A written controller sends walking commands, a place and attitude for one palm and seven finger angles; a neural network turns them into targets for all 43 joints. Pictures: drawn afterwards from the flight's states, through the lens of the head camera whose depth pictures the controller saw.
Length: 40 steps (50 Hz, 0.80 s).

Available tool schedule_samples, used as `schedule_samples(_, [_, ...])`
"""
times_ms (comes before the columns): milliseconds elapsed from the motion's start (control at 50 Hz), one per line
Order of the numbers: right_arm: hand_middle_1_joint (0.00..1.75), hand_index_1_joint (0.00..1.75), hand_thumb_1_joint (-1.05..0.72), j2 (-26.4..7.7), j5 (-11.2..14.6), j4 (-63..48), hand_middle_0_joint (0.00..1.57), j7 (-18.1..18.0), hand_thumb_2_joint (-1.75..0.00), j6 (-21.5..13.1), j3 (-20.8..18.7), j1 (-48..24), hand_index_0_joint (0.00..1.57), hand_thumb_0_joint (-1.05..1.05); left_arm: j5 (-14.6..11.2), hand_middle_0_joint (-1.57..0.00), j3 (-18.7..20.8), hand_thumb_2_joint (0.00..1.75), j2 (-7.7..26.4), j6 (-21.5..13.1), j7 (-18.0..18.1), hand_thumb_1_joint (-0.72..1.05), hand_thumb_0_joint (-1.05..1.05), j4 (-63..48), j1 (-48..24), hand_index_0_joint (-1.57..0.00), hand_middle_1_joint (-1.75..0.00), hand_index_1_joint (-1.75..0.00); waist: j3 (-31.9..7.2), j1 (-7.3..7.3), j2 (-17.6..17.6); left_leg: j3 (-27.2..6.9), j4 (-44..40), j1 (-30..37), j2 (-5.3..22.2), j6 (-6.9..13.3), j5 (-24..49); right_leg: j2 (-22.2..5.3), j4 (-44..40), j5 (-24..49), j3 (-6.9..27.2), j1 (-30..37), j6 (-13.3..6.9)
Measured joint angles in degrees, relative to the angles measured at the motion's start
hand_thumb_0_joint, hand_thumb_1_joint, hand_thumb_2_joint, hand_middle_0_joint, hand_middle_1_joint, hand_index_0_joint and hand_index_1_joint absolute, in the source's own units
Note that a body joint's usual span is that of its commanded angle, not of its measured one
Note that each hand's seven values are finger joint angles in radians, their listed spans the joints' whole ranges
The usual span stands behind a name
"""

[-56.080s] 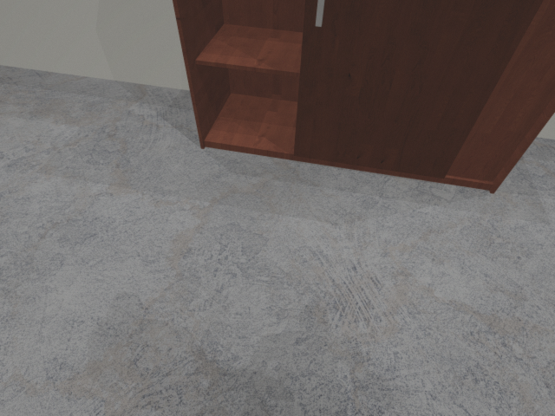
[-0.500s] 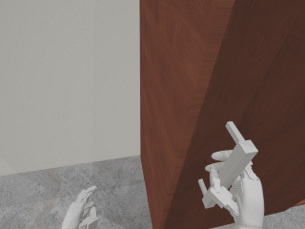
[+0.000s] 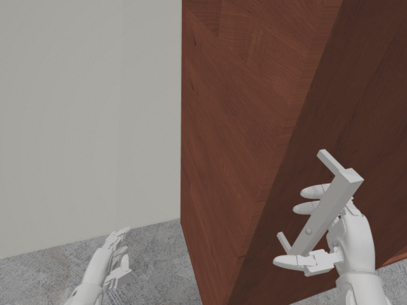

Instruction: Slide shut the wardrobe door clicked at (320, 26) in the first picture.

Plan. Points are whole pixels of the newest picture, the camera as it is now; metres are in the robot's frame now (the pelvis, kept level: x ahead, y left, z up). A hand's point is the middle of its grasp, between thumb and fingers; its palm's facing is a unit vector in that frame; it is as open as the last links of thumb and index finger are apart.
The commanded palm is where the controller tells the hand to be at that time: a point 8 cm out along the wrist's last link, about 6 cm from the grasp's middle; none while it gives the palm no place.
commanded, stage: loosen the grip on the handle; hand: right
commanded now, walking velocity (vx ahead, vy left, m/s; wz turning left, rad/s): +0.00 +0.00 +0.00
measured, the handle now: (307, 215) +0.25 -0.16 +0.12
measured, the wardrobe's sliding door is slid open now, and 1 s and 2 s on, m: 0.00 0.00 0.00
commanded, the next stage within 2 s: slip the hand off the handle in 0.20 s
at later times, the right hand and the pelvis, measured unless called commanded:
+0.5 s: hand (317, 227) +0.22 -0.17 +0.13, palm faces +0.02 +0.99 -0.14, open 13.9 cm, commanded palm +0.19 -0.23 +0.14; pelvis +0.06 -0.02 -0.02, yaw +0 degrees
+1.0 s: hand (345, 229) +0.23 -0.22 +0.13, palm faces +0.14 +0.97 -0.18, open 14.6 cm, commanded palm +0.18 -0.28 +0.14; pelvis +0.04 +0.00 -0.02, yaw +1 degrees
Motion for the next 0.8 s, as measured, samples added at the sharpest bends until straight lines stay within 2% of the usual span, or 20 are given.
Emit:
schedule_samples(120, [1.29, 1.28, 0.47, -1.8, 1.9, -1.8, 0.36, 1.9, -0.24, -0.8, -1.8, 1.4, 0.36, -0.01, -0.2, -0.2, 2.6, 0.9, 1.8, 0.0, -0.4, 0.9, 0.01, 1.5, 0.3, -0.2, -0.3, -0.3, 0.1, -0.67, -0.3, 1.1, 1.2, -2.5, -1.1, 0.4, -0.6, -0.1, 3.2, -2.1, 2.3, -3.5, 1.0])
schedule_samples(220, [1.28, 1.21, 0.53, -1.9, 3.1, -5.6, 0.39, 2.9, -0.21, -3.7, -2.3, 6.1, 0.31, -0.01, -0.4, -0.2, 3.6, 0.9, 2.4, -0.3, -0.4, 0.91, 0.01, 1.6, 1.6, -0.19, -0.3, -0.3, -0.9, -0.81, -0.7, 1.0, 3.5, -5.3, -0.9, 0.7, -2.5, 0.4, 5.3, -2.8, 2.7, -6.3, 0.7])
schedule_samples(420, [1.3, 1.24, 0.55, -2.4, 3.9, -11.4, 0.48, 6.2, -0.2, -8.5, -1.9, 13.6, 0.37, -0.02, 0.0, -0.2, 2.0, 0.9, 0.5, -0.2, 0.1, 0.91, 0.01, -0.6, 4.0, -0.19, -0.3, -0.3, -3.2, -2.02, -0.1, 0.0, 6.8, -9.1, 0.4, -0.1, -6.0, 1.8, 8.2, -6.5, 1.6, -9.8, -1.0])
schedule_samples(540, [1.3, 1.25, 0.55, -2.8, 5.4, -13.3, 0.5, 8.7, -0.2, -7.3, -3.1, 15.5, 0.39, -0.02, -0.3, -0.2, 0.7, 0.9, -0.8, 1.1, 0.9, 0.9, 0.01, -3.8, 4.0, -0.2, -0.3, -0.3, -4.4, -2.3, -0.4, -0.9, 8.7, -10.0, 0.8, -0.6, -7.4, 2.1, 9.7, -8.1, 0.6, -10.5, -1.6])
schedule_samples(620, [1.27, 1.23, 0.55, -2.7, 6.2, -12.7, 0.47, 8.9, -0.2, -5.7, -4.7, 15.2, 0.38, -0.02, -0.6, -0.2, 0.1, 0.9, -1.1, 1.8, 1.5, 0.9, 0.01, -5.2, 4.1, -0.2, -0.3, -0.3, -5.1, -2.46, -0.5, -1.3, 9.5, -10.5, 0.9, -0.7, -7.8, 2.2, 10.2, -8.4, 0.2, -10.7, -1.7])
schedule_samples(800, [1.23, 1.18, 0.55, -3.8, 7.2, -9.3, 0.4, 9.1, -0.2, -4.7, -8.0, 11.6, 0.3, -0.02, -1.0, -0.2, -0.1, 0.9, 0.4, 1.7, 2.8, 0.9, 0.01, -5.9, 5.2, -0.2, -0.3, -0.3, -5.1, -2.07, 0.0, -0.6, 10.2, -11.3, 0.3, 0.0, -7.4, 1.5, 11.3, -8.1, 0.9, -11.7, -1.1])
